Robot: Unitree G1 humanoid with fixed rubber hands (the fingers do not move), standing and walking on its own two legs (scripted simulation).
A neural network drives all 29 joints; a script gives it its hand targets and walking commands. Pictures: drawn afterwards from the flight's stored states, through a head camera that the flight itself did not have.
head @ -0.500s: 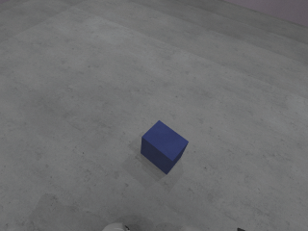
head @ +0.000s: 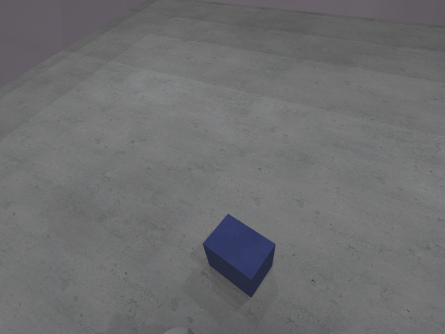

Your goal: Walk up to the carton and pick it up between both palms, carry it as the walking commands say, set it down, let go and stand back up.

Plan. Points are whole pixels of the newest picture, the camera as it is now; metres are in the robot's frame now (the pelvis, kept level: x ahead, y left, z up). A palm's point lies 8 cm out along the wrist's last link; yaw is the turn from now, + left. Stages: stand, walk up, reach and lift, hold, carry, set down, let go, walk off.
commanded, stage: walk up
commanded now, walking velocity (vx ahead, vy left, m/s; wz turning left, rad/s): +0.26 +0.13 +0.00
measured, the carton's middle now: (239, 255) +0.52 +0.00 -0.66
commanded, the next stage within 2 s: none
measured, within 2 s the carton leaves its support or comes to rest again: neither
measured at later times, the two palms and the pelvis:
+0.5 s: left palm out of the picture +0.05 +0.25 -0.16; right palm out of the picture +0.08 -0.19 -0.14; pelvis +0.05 +0.03 +0.00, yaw -1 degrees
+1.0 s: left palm out of the picture +0.04 +0.23 -0.15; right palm out of the picture +0.04 -0.19 -0.15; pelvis +0.06 +0.02 +0.00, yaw +0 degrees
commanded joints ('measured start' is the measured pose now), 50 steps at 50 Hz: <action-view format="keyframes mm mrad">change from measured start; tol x8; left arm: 1 85 140 23 -15 -3 -23 11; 14 158 4 -18 56 -32 60 32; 50 118 -4 -8 139 -19 46 43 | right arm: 1 63 -19 -3 -14 -10 17 6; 8 -56 -4 23 -28 20 27 -23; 13 32 -92 4 16 18 -19 -39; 17 -91 -52 19 -1 23 -2 -36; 50 61 37 32 128 18 -22 -44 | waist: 1 5 -240 12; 5 6 -348 -4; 11 -24 -184 -26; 14 3 151 -24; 29 -11 -30 37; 50 -23 -51 59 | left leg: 1 -126 17 -14 36 101 -13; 9 124 -50 26 -428 97 -7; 11 250 -42 39 -649 243 3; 13 375 147 -131 -679 497 21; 15 266 172 -201 -783 337 115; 18 220 97 -154 -801 121 95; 50 270 27 -76 -709 279 51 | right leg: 1 80 -214 173 -176 399 -76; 4 39 -120 50 -113 862 -76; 5 62 -113 16 -105 881 -92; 10 88 -147 79 -73 571 -115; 14 -23 25 72 -13 -125 11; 21 93 -3 82 -118 41 9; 50 63 -37 100 -178 75 3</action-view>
